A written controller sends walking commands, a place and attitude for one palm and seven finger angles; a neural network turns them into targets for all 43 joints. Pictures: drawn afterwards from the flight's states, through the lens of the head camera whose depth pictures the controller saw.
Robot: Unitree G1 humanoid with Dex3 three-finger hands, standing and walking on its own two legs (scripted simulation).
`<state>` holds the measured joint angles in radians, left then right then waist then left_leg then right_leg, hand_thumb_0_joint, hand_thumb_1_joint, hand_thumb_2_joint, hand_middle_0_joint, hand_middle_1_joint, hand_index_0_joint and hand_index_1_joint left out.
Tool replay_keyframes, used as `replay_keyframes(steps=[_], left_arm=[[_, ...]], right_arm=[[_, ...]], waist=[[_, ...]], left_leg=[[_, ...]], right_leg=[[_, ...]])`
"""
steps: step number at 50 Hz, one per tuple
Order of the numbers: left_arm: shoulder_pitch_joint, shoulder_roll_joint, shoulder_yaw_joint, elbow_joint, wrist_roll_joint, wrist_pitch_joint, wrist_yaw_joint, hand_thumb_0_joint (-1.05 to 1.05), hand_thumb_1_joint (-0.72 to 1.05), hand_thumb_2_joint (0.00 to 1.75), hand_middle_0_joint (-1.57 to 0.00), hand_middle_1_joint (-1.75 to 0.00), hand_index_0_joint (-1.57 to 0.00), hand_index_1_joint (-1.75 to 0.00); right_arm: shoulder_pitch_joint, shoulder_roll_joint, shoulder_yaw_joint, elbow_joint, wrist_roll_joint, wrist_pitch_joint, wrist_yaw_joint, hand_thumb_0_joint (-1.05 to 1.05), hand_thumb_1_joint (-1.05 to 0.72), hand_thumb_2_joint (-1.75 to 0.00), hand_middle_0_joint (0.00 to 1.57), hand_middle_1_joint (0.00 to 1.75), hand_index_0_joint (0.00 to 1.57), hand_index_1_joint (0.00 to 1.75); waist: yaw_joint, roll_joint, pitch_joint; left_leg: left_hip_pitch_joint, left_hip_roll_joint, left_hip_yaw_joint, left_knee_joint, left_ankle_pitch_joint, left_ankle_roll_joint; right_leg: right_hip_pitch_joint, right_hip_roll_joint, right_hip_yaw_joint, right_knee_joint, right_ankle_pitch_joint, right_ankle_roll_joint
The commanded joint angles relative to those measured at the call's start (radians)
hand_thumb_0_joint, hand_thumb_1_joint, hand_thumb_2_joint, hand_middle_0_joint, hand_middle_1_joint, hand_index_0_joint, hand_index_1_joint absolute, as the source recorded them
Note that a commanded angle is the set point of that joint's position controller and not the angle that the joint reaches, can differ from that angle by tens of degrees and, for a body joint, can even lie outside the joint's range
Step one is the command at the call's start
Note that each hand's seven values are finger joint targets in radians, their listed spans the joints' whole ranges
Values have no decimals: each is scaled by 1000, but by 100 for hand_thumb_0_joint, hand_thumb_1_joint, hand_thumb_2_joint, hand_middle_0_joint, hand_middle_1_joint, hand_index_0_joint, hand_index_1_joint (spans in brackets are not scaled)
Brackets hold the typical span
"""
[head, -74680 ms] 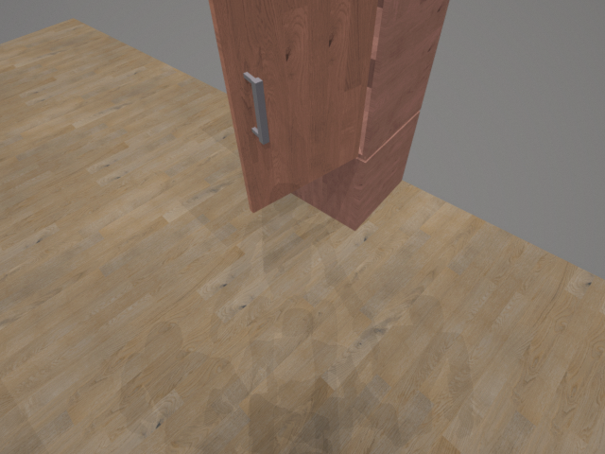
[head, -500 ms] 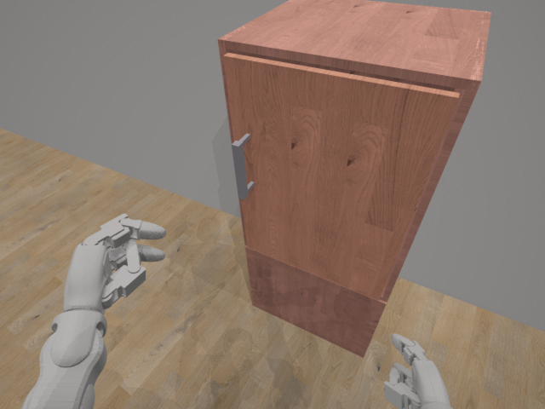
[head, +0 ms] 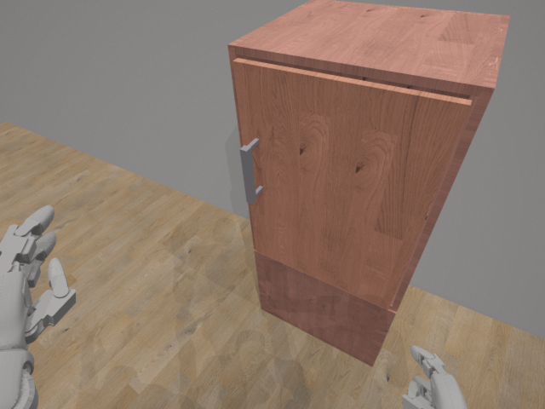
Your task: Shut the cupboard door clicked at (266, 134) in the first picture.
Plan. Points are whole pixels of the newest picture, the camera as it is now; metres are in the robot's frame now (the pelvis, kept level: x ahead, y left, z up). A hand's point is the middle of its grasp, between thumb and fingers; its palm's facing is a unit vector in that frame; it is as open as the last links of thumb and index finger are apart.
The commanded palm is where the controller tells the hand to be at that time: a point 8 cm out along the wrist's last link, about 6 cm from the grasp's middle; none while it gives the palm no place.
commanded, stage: draw the hand back to the body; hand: left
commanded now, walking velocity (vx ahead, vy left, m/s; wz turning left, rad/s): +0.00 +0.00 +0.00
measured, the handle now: (253, 172) +0.62 +0.14 +0.00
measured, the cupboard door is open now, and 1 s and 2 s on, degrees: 0 0 0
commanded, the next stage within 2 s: step back with the hand held close in 0.14 s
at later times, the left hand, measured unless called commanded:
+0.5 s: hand (78, 297) +0.19 +0.26 +0.15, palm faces +0.38 -0.80 -0.46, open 7.4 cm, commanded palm +0.13 +0.30 +0.17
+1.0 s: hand (6, 359) +0.11 +0.28 +0.15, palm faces +0.44 -0.77 -0.46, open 7.4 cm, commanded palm +0.05 +0.32 +0.17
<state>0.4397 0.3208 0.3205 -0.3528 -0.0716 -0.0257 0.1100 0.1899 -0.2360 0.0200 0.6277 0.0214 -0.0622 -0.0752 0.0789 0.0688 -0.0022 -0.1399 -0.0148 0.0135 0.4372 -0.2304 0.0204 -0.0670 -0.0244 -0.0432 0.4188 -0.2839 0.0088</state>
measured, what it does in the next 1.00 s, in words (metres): shifts its weight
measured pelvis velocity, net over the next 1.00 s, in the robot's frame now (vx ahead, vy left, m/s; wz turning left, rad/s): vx -0.08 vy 0.01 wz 0.02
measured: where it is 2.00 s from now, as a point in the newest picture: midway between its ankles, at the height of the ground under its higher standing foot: outside the picture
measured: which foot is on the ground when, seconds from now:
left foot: down 0.00-1.00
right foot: down 0.00-1.00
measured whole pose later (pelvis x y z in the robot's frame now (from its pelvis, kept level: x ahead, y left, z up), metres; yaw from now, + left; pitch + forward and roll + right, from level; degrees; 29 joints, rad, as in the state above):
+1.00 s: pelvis -0.08 +0.01 -0.02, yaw +1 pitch -1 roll -2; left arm 0.52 0.41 0.43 -0.48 -0.03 -0.20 0.13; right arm 0.22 -0.21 0.01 0.55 0.01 -0.03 -0.09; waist 0.01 0.01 0.01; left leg -0.42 0.00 0.01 0.60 -0.18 0.05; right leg -0.34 0.00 -0.03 0.58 -0.23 0.02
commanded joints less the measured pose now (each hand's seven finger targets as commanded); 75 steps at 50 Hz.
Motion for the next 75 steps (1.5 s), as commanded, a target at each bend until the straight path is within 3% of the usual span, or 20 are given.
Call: replay_keyframes(steps=[1,6,11,13,14,18,27,34,41,49,51,54,57,59,61,64,65,68,72,75], left_arm=[[-99,254,160,-263,2,-88,23,0,90,90,-20,-30,-20,-30],[-61,238,164,-239,-5,-88,16,0,90,90,-20,-30,-20,-30],[-45,199,140,-172,-16,-82,2,0,90,90,-20,-30,-20,-30],[-59,201,136,-182,-16,-85,1,0,90,90,-20,-30,-20,-30],[-147,303,225,-243,-3,-126,10,0,90,90,-20,-30,-20,-30],[-26,247,163,-211,1,-148,10,0,90,90,-20,-30,-20,-30],[69,302,232,-304,-11,-158,38,0,90,90,-20,-30,-20,-30],[89,276,213,-263,-10,-168,43,0,90,90,-20,-30,-20,-30],[60,303,254,-309,20,-215,48,0,90,90,-20,-30,-20,-30],[15,264,240,-344,40,-257,51,0,90,90,-20,-30,-20,-30],[18,291,263,-336,45,-262,52,0,90,90,-20,-30,-20,-30],[12,271,218,-326,32,-268,62,0,90,90,-20,-30,-20,-30],[-8,278,200,-316,28,-258,82,0,90,90,-20,-30,-20,-30],[-26,298,212,-323,24,-256,88,0,90,90,-20,-30,-20,-30],[-15,323,239,-330,20,-259,88,0,90,90,-20,-30,-20,-30],[40,303,282,-349,31,-290,77,0,90,90,-20,-30,-20,-30],[18,307,292,-367,42,-295,69,0,90,90,-20,-30,-20,-30],[27,299,286,-414,37,-307,56,0,90,90,-20,-30,-20,-30],[110,249,225,-404,0,-294,51,0,90,90,-20,-30,-20,-30],[57,275,224,-404,-7,-313,44,0,90,90,-20,-30,-20,-30]], right_arm=[[-142,-89,-27,-164,-9,-75,-15,0,-90,-90,20,30,20,30],[-148,-79,-23,-160,-7,-79,-13,0,-90,-90,20,30,20,30],[-144,-82,-30,-162,-3,-68,-12,0,-90,-90,20,30,20,30],[-144,-81,-32,-167,-1,-63,-11,0,-90,-90,20,30,20,30],[-126,-105,-42,-187,2,-42,-8,0,-90,-90,20,30,20,30],[-129,-90,-46,-176,-5,-9,-12,0,-90,-90,20,30,20,30],[-113,-105,-61,-223,-1,46,-36,0,-90,-90,20,30,20,30],[-104,-122,-65,-234,1,46,-35,0,-90,-90,20,30,20,30],[-106,-137,-67,-240,-4,13,-34,0,-90,-90,20,30,20,30],[-68,-133,-70,-222,-15,-37,-30,0,-90,-90,20,30,20,30],[-58,-134,-77,-214,-22,-45,-26,0,-90,-90,20,30,20,30],[-43,-102,-71,-190,-25,-45,-13,0,-90,-90,20,30,20,30],[-42,-81,-65,-157,-27,-33,-5,0,-90,-90,20,30,20,30],[-49,-84,-62,-158,-22,-28,-9,0,-90,-90,20,30,20,30],[-68,-103,-65,-166,-16,-29,-22,0,-90,-90,20,30,20,30],[-80,-129,-75,-184,-17,-49,-29,0,-90,-90,20,30,20,30],[-77,-132,-83,-182,-24,-55,-28,0,-90,-90,20,30,20,30],[-75,-115,-93,-174,-35,-79,-11,0,-90,-90,20,30,20,30],[-59,-92,-77,-132,-39,-118,5,0,-90,-90,20,30,20,30],[-41,-99,-69,-79,-45,-127,6,0,-90,-90,20,30,20,30]], waist=[[-6,18,-108],[-6,29,-41],[-15,-53,2],[-16,-45,-20],[-51,-41,-19],[-64,-81,-77],[-68,-15,-193],[-69,-1,-140],[-71,47,-99],[-77,95,-83],[-78,40,-74],[-88,-115,-39],[-93,-214,-65],[-98,-204,-72],[-94,-79,-35],[-79,220,-95],[-80,249,-108],[-75,143,-136],[-80,160,-169],[-80,150,-227]], left_leg=[[66,18,-12,-57,185,8],[41,21,-2,-55,197,3],[39,30,5,-60,174,9],[47,28,10,-60,161,13],[-18,50,-17,21,132,29],[-43,43,-15,96,160,16],[-43,95,-59,30,440,10],[-189,126,-98,-63,192,24],[-486,149,-160,-170,-300,66],[-607,169,-169,-152,-455,79],[-567,128,-130,-64,-440,62],[-350,45,-54,189,-258,0],[-224,23,-18,360,-136,-27],[-207,30,-23,275,-110,-17],[-244,67,-91,56,-124,5],[-631,294,-355,-293,-513,107],[-720,343,-387,-345,-594,131],[-539,323,-327,-241,-378,132],[-214,246,-244,-213,-162,69],[6,243,-194,-113,242,23]], right_leg=[[-37,15,4,-66,208,-21],[-57,18,5,-77,232,-21],[-89,20,10,-95,207,-12],[-83,13,15,-91,195,-8],[-147,-54,85,-131,233,-13],[-151,-127,103,-91,378,-33],[-90,-50,40,54,414,-9],[-92,-16,47,68,214,3],[48,18,59,136,104,12],[65,46,68,212,25,8],[-16,10,129,123,-59,-11],[-331,-141,301,-99,-245,-87],[-440,-246,306,-158,-181,-137],[-430,-211,234,-116,-138,-106],[-412,-94,134,-28,-159,-44],[-15,100,42,398,-57,16],[63,121,46,536,-61,20],[-66,111,72,538,-133,12],[-202,114,17,224,-236,0],[-215,92,30,-82,-76,-7]])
